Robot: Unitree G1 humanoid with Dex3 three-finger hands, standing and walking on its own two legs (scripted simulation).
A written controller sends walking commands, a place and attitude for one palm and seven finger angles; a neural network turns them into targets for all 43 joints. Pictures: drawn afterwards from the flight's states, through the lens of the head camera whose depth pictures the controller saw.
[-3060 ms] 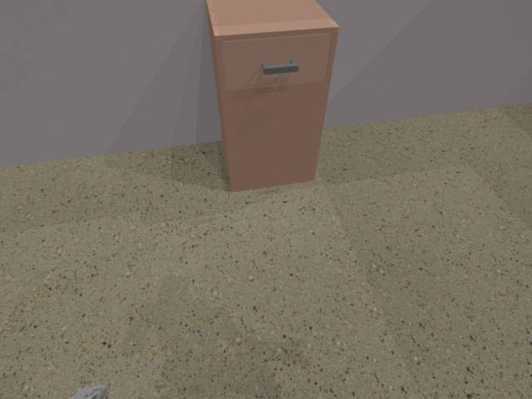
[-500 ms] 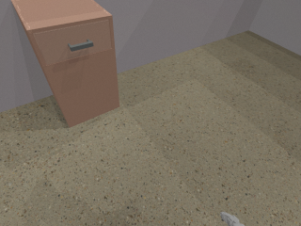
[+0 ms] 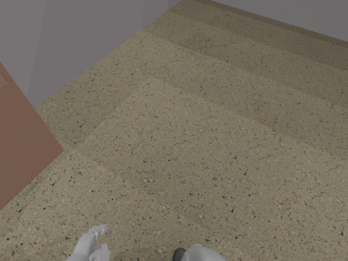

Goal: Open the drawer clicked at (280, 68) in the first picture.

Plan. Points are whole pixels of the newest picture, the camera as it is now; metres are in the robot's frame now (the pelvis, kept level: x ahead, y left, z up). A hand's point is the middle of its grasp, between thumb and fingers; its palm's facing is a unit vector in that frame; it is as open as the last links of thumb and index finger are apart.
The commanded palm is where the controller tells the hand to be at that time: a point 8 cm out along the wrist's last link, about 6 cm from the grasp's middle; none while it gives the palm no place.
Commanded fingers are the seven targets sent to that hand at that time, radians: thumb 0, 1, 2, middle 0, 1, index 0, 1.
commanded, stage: walk to a spot facing it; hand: left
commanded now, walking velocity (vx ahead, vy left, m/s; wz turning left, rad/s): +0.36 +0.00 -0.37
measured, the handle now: out of the picture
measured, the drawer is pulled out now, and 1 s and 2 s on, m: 0.00 0.00 0.00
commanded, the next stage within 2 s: turn to face it in 0.80 s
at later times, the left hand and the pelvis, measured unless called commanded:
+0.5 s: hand (84, 236) +0.20 +0.23 -0.16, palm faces -0.06 -0.98 -0.19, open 7.3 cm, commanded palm none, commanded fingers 0.00 0.90 0.90 -0.20 -0.30 -0.20 -0.30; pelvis +0.22 +0.04 +0.01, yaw -12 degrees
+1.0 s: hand (142, 125) +0.57 +0.10 -0.15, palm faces -0.47 -0.84 -0.26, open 7.4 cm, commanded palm none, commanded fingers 0.00 0.90 0.90 -0.20 -0.30 -0.20 -0.30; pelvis +0.35 -0.01 +0.00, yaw -28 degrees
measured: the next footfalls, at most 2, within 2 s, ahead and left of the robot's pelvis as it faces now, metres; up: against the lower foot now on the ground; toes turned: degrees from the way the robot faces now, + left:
left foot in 0.48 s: +0.35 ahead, +0.14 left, +0.00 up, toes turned -4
right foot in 0.94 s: +0.39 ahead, -0.15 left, +0.00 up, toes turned -35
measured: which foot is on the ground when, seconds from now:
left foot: down 0.00-0.00, up 0.02-0.46, down 0.48-0.94, up 0.96-1.00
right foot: down 0.00-0.48, up 0.50-0.92, down 0.94-1.00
